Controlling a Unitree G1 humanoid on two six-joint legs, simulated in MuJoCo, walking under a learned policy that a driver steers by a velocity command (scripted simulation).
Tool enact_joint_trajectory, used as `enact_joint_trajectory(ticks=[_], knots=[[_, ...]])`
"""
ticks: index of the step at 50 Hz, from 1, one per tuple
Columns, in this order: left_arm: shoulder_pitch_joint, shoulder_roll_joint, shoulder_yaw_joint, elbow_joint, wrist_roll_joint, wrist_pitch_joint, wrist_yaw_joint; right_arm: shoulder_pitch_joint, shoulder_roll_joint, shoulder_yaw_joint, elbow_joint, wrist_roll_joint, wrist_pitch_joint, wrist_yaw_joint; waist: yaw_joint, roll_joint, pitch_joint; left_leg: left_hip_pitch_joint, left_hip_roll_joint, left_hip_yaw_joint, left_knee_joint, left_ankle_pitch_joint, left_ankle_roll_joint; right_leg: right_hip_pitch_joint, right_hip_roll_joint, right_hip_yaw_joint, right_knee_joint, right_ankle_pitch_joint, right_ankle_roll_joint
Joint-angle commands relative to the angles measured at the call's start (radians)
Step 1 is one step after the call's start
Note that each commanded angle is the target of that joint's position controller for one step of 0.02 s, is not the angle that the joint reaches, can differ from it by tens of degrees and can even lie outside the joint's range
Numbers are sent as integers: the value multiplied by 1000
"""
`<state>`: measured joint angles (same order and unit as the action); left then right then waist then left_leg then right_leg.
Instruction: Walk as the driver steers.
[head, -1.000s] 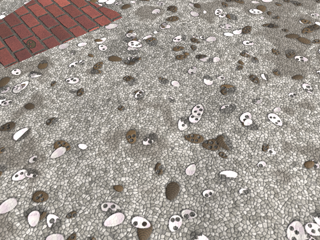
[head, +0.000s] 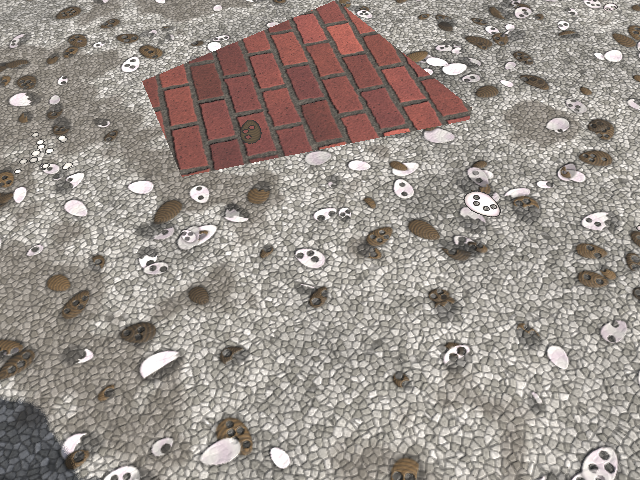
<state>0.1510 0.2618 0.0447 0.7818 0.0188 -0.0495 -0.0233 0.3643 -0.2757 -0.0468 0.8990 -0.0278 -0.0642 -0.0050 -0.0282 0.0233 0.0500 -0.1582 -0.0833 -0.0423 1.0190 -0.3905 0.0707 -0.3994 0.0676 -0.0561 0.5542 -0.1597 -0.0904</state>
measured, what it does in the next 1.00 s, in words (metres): walks ahead, turning right: left foot, then right foot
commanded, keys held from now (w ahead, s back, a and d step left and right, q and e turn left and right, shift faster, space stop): w+e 0.70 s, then w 0.06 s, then no key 0.06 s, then q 0.18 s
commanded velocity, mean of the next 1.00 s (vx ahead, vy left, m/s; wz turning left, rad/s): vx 0.45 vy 0.00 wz -0.41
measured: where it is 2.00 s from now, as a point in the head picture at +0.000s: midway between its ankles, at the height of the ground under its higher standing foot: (382, 454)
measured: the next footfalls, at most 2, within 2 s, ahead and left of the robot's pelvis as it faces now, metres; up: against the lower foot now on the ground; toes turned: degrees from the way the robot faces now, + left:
left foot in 0.46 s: +0.42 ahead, +0.07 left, +0.00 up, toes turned -17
right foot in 0.94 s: +0.56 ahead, -0.22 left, +0.00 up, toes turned -29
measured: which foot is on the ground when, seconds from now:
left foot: up 0.00-0.44, down 0.46-0.94, up 0.96-1.00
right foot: down 0.00-0.46, up 0.48-0.92, down 0.94-1.00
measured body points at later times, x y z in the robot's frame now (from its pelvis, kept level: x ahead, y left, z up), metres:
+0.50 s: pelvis +0.27 +0.01 +0.00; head +0.30 +0.01 +0.45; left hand +0.32 +0.29 -0.13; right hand +0.43 -0.27 -0.07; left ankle +0.39 +0.08 -0.73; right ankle +0.09 -0.06 -0.69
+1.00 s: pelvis +0.47 -0.09 +0.00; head +0.51 -0.12 +0.45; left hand +0.76 +0.01 -0.10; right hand +0.33 -0.29 -0.14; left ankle +0.40 +0.08 -0.69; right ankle +0.52 -0.20 -0.73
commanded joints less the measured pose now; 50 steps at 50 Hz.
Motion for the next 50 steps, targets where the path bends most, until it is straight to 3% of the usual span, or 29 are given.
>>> enact_joint_trajectory(ticks=[1,2,3,6,11,17,20,21,22,23,24,25,26,27,28,30,33,38,41,44,45,46,47,48,49,50], knots=[[129,122,41,0,-9,3,-2,-53,-108,-13,-105,-8,-31,10,46,-17,-43,-461,111,-34,226,79,-12,369,-324,535,-314,-12,-208],[134,110,35,15,-11,-1,2,-74,-100,-12,-121,-16,-22,14,26,-13,-19,-430,134,-35,166,93,-21,307,-273,467,-330,60,-175],[140,121,37,25,-12,-7,5,-50,-86,-5,-119,-21,-8,16,7,-60,-30,-392,141,-25,130,94,-38,276,-253,432,-335,138,-174],[185,138,45,46,-22,-19,9,-75,-71,4,-131,-24,16,20,5,-72,-43,-395,149,6,41,101,-83,247,-211,369,-357,215,-184],[267,150,54,63,-23,-11,13,-293,-54,16,-206,-16,21,25,66,-75,-2,-469,151,33,-210,288,-130,250,-169,354,-379,197,-148],[342,159,60,70,-7,-1,25,-444,-56,26,-265,-1,6,28,121,-92,-17,-449,103,27,-386,345,-117,360,-179,402,-274,351,-122],[284,182,68,46,-1,0,35,-372,-90,17,-257,4,-7,22,67,-109,-31,-279,78,7,-488,267,-85,333,-192,447,-200,394,-81],[255,191,71,36,-2,-2,33,-290,-108,9,-232,5,-12,14,28,-106,-61,-150,56,16,-522,235,-68,300,-174,450,-134,448,-63],[239,187,69,33,-10,-8,25,-171,-137,-4,-200,-1,-24,2,-33,-58,-122,29,73,3,-587,251,-41,250,-119,412,18,451,-38],[239,131,52,7,-23,-18,16,-21,-210,-23,-190,-22,-32,-17,-89,52,-259,251,272,-189,-624,70,12,147,-55,330,271,269,-10],[343,44,34,-22,-49,-15,18,-2,-289,-42,-197,-35,-16,-24,-38,258,-347,459,521,-603,-722,-53,111,-146,94,196,518,-367,18],[353,127,42,0,-12,1,28,-41,-234,-41,-193,-19,-1,-19,-6,176,-282,368,531,-714,-741,-164,140,-246,9,171,635,-377,9],[288,143,47,10,2,9,22,-98,-140,-20,-208,-11,1,-14,0,49,-154,239,479,-565,-759,-149,120,-248,-37,172,653,-281,10],[238,123,44,3,3,12,11,-135,-94,-8,-204,-8,-2,-10,9,13,-79,141,423,-414,-784,-12,100,-229,-66,159,622,-216,20],[217,111,43,0,10,19,2,-138,-81,-3,-197,-9,-7,-10,18,50,-52,91,380,-301,-801,106,77,-207,-90,148,593,-189,29],[215,99,41,-7,20,41,-16,-110,-85,-4,-171,0,-24,-8,34,105,-47,47,343,-177,-818,275,65,-177,-104,128,583,-159,44],[137,86,36,-38,17,54,-31,-76,-91,-12,-149,11,-43,0,36,77,-44,67,348,-80,-851,388,82,-243,-121,121,572,-90,58],[-22,52,15,-93,16,48,-46,-13,-89,-15,-102,6,-42,7,11,60,-3,80,316,63,-877,474,84,-285,-119,98,362,66,72],[-100,20,-7,-111,19,35,-47,-4,-97,-14,-77,13,-38,8,2,65,21,44,290,158,-827,721,63,-148,-85,13,139,121,61],[-93,24,-14,-97,26,21,-30,60,-113,-12,-22,20,-25,8,2,97,-12,113,300,131,-732,934,50,-33,-50,-10,31,88,29],[-50,39,-11,-77,31,14,-21,58,-125,-14,-11,23,-20,6,22,106,-32,143,294,113,-669,994,42,19,-35,-11,-15,77,12],[48,55,-6,-36,40,1,-11,51,-127,-13,-3,29,-13,3,70,84,-76,145,268,115,-554,993,24,135,-23,-7,-108,143,-7],[148,92,2,2,58,-15,0,62,-112,-7,-3,39,-12,2,110,34,-146,64,230,129,-412,850,-2,327,-81,23,-159,350,-20],[264,176,18,17,76,-23,13,94,-43,13,-48,44,-17,1,125,-131,-306,-148,177,154,-150,312,-34,632,-374,250,-25,921,-78],[250,200,29,9,20,-13,23,219,11,26,-21,82,5,-6,95,-258,-510,-267,48,62,104,-304,-45,781,-566,444,-2,1206,-236],[220,169,29,1,-19,1,29,156,-72,-3,-1,59,30,-18,105,-118,-455,-276,77,-33,144,-266,-40,657,-495,343,-42,1086,-208]])
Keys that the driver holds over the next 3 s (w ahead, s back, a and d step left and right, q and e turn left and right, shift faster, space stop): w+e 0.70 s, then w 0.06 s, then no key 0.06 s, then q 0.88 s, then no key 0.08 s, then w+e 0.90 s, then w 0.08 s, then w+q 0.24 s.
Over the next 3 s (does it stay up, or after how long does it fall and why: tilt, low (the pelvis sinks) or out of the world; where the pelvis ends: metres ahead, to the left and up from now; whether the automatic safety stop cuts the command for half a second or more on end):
stays up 0.96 -0.22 0.01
